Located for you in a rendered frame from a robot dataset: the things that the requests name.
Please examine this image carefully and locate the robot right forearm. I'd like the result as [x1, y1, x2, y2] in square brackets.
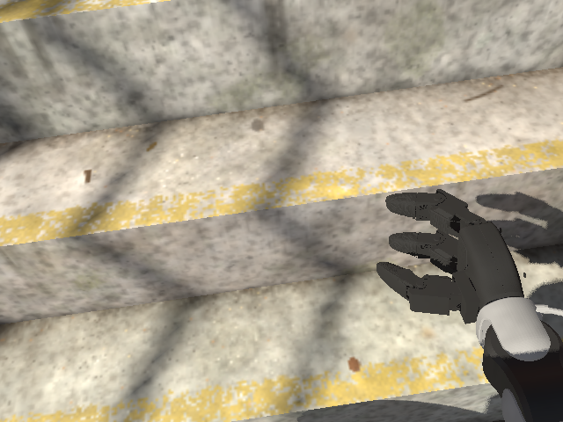
[476, 297, 563, 422]

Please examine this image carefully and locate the robot right hand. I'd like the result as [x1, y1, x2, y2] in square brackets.
[377, 189, 526, 324]

